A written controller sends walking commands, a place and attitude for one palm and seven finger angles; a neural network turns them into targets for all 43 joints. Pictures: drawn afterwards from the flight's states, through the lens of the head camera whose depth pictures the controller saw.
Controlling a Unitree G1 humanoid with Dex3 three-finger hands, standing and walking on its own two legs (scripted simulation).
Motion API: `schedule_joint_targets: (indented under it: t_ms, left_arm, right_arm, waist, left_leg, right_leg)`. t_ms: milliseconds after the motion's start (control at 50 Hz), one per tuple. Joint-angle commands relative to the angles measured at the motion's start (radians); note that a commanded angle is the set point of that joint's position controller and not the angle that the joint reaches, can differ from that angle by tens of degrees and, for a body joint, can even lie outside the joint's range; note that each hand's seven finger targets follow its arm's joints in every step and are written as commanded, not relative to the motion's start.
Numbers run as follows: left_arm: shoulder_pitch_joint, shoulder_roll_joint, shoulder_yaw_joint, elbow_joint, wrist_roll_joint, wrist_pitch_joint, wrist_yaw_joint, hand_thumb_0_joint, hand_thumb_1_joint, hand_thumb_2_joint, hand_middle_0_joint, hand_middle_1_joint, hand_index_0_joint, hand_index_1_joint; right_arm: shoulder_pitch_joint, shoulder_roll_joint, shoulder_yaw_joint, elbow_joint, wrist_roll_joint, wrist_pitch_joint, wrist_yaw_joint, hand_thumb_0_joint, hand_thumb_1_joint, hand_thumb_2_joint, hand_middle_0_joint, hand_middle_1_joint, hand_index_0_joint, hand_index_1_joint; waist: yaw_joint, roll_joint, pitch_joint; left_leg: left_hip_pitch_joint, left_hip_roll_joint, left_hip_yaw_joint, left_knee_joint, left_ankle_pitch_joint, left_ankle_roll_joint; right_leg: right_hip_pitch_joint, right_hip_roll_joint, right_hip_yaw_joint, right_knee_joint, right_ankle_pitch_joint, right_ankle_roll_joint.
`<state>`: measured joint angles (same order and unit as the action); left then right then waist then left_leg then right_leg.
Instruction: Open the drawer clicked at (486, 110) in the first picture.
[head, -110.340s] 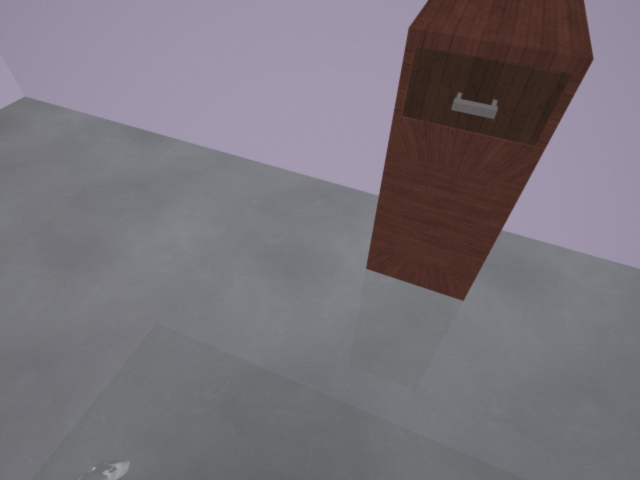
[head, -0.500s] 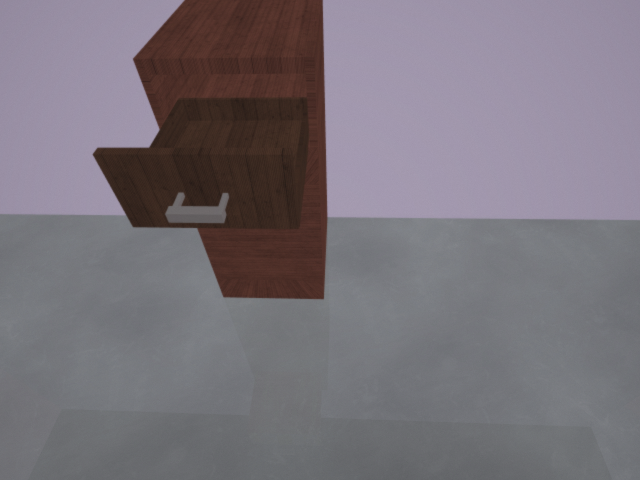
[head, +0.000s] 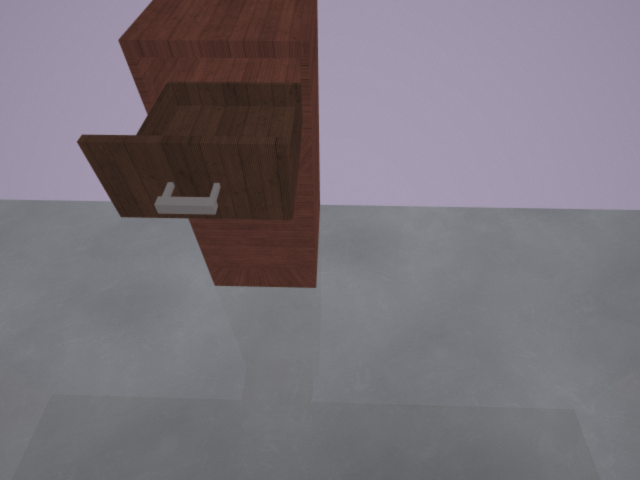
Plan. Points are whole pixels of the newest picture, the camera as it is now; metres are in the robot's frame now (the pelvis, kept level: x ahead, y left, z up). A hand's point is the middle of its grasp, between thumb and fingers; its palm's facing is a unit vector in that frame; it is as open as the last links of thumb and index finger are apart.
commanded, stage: look to check the result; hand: left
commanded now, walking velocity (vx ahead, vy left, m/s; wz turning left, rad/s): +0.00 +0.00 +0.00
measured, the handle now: (189, 196) +0.55 +0.26 +0.01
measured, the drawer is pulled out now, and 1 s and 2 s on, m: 0.29 0.29 0.29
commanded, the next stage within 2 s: stand and wait in 0.38 s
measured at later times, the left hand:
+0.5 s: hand out of the picture +0.06 +0.19 -0.17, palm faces +0.02 -0.97 -0.26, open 7.4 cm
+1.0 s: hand out of the picture +0.08 +0.21 -0.16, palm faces +0.00 -0.95 -0.30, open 7.4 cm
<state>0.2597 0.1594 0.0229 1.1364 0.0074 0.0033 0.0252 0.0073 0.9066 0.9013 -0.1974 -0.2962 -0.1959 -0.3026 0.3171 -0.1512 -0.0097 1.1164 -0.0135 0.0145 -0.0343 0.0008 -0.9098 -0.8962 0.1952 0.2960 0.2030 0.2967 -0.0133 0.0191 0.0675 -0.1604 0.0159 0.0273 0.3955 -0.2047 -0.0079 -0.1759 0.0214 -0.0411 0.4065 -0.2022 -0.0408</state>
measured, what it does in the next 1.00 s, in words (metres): stands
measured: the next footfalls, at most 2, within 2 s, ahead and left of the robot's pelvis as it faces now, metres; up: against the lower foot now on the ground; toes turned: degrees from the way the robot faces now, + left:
none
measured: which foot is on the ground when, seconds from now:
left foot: down 0.00-1.00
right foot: down 0.00-1.00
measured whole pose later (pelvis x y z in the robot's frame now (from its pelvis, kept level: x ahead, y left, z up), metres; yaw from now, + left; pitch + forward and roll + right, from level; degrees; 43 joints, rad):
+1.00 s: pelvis +0.02 -0.01 +0.00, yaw +0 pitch -2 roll +0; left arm 0.13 0.26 0.03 1.13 0.01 -0.02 0.01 0.01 0.90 0.90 -0.20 -0.30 -0.20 -0.30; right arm 0.17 -0.27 -0.01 1.11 -0.01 0.01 -0.02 0.00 -0.91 -0.90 0.20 0.30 0.20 0.30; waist -0.02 0.02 0.08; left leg -0.09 0.03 0.02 0.32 -0.19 -0.03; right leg -0.11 0.04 -0.04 0.34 -0.19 -0.06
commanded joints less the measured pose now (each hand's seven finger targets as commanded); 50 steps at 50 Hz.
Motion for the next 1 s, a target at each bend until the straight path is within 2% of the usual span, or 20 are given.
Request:
schedule_joint_targets:
  t_ms: [0, 40, 160, 260, 340, 480, 520, 680, 800, 860, 980]
  left_arm:
    - [0.031, 0.138, 0.024, -0.04, 0.003, -0.016, 0.011, 0.0, 0.9, 0.9, -0.2, -0.3, -0.2, -0.3]
    - [0.031, 0.138, 0.024, -0.038, 0.004, -0.018, 0.012, 0.0, 0.9, 0.9, -0.2, -0.3, -0.2, -0.3]
    - [0.009, 0.156, 0.026, -0.043, 0.004, -0.021, 0.012, 0.0, 0.9, 0.9, -0.2, -0.3, -0.2, -0.3]
    - [-0.019, 0.169, 0.028, -0.047, 0.005, -0.021, 0.01, 0.0, 0.9, 0.9, -0.2, -0.3, -0.2, -0.3]
    - [-0.032, 0.189, 0.032, -0.05, 0.006, -0.026, 0.01, 0.0, 0.9, 0.9, -0.2, -0.3, -0.2, -0.3]
    - [-0.067, 0.214, 0.035, -0.058, 0.004, -0.029, 0.007, 0.0, 0.9, 0.9, -0.2, -0.3, -0.2, -0.3]
    - [-0.077, 0.223, 0.036, -0.059, 0.003, -0.03, 0.006, 0.0, 0.9, 0.9, -0.2, -0.3, -0.2, -0.3]
    - [-0.102, 0.249, 0.036, -0.06, 0.003, -0.032, 0.005, 0.0, 0.9, 0.9, -0.2, -0.3, -0.2, -0.3]
    - [-0.121, 0.264, 0.039, -0.062, 0.003, -0.033, 0.004, 0.0, 0.9, 0.9, -0.2, -0.3, -0.2, -0.3]
    - [-0.127, 0.274, 0.04, -0.064, 0.004, -0.034, 0.003, 0.0, 0.9, 0.9, -0.2, -0.3, -0.2, -0.3]
    - [-0.147, 0.289, 0.04, -0.064, 0.003, -0.036, 0.002, 0.0, 0.9, 0.9, -0.2, -0.3, -0.2, -0.3]
  right_arm:
    - [0.048, -0.108, -0.022, -0.033, -0.001, -0.021, -0.005, 0.0, -0.9, -0.9, 0.2, 0.3, 0.2, 0.3]
    - [0.039, -0.112, -0.024, -0.036, 0.0, -0.02, -0.005, 0.0, -0.9, -0.9, 0.2, 0.3, 0.2, 0.3]
    - [0.009, -0.129, -0.026, -0.036, 0.0, -0.021, -0.005, 0.0, -0.9, -0.9, 0.2, 0.3, 0.2, 0.3]
    - [-0.019, -0.144, -0.027, -0.04, -0.002, -0.02, -0.002, 0.0, -0.9, -0.9, 0.2, 0.3, 0.2, 0.3]
    - [-0.041, -0.159, -0.032, -0.045, -0.001, -0.021, -0.001, 0.0, -0.9, -0.9, 0.2, 0.3, 0.2, 0.3]
    - [-0.075, -0.192, -0.032, -0.049, -0.002, -0.022, 0.001, 0.0, -0.9, -0.9, 0.2, 0.3, 0.2, 0.3]
    - [-0.084, -0.202, -0.031, -0.05, -0.002, -0.022, 0.001, 0.0, -0.9, -0.9, 0.2, 0.3, 0.2, 0.3]
    - [-0.108, -0.228, -0.032, -0.05, -0.002, -0.021, 0.003, 0.0, -0.9, -0.9, 0.2, 0.3, 0.2, 0.3]
    - [-0.122, -0.246, -0.033, -0.052, -0.003, -0.021, 0.005, 0.0, -0.9, -0.9, 0.2, 0.3, 0.2, 0.3]
    - [-0.127, -0.253, -0.035, -0.053, -0.003, -0.021, 0.006, 0.0, -0.9, -0.9, 0.2, 0.3, 0.2, 0.3]
    - [-0.145, -0.273, -0.035, -0.055, -0.003, -0.022, 0.007, 0.0, -0.9, -0.9, 0.2, 0.3, 0.2, 0.3]
  waist:
    - [0.004, 0.003, 0.003]
    - [0.003, -0.015, -0.003]
    - [0.002, -0.001, -0.004]
    - [0.002, -0.011, 0.012]
    - [0.003, -0.016, -0.02]
    - [0.002, -0.013, -0.035]
    - [0.001, 0.001, -0.038]
    - [0.002, -0.018, -0.045]
    - [0.002, -0.005, -0.044]
    - [0.002, -0.024, -0.054]
    - [0.001, -0.004, -0.056]
  left_leg:
    - [-0.019, 0.087, -0.079, -0.072, 0.05, 0.036]
    - [-0.007, 0.09, -0.078, -0.068, 0.067, 0.037]
    - [0.006, 0.092, -0.076, -0.072, 0.083, 0.034]
    - [0.002, 0.092, -0.078, -0.084, 0.066, 0.032]
    - [0.027, 0.093, -0.078, -0.078, 0.096, 0.032]
    - [0.042, 0.095, -0.076, -0.085, 0.117, 0.026]
    - [0.043, 0.096, -0.076, -0.09, 0.116, 0.024]
    - [0.058, 0.1, -0.075, -0.098, 0.127, 0.024]
    - [0.059, 0.101, -0.077, -0.105, 0.117, 0.022]
    - [0.065, 0.102, -0.077, -0.104, 0.128, 0.023]
    - [0.071, 0.106, -0.078, -0.112, 0.133, 0.021]
  right_leg:
    - [-0.012, -0.113, 0.118, -0.102, 0.032, -0.019]
    - [-0.009, -0.113, 0.114, -0.097, 0.063, -0.019]
    - [0.001, -0.116, 0.117, -0.097, 0.105, -0.017]
    - [-0.003, -0.116, 0.121, -0.11, 0.077, -0.016]
    - [0.017, -0.122, 0.122, -0.112, 0.124, -0.017]
    - [0.037, -0.128, 0.126, -0.115, 0.171, -0.016]
    - [0.042, -0.128, 0.126, -0.117, 0.168, -0.017]
    - [0.052, -0.132, 0.128, -0.126, 0.19, -0.016]
    - [0.058, -0.131, 0.136, -0.137, 0.176, -0.017]
    - [0.066, -0.133, 0.133, -0.138, 0.189, -0.016]
    - [0.07, -0.134, 0.135, -0.139, 0.202, -0.017]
